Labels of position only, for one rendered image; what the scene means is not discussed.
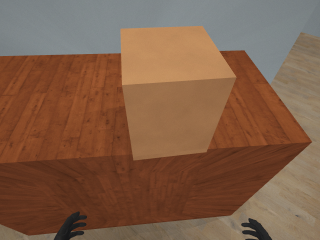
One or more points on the robot left hand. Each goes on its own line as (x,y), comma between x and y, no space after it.
(65,231)

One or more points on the robot right hand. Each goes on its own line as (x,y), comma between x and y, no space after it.
(259,232)

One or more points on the carton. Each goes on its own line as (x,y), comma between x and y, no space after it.
(175,85)

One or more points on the pedestal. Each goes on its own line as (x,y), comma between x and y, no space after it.
(65,147)

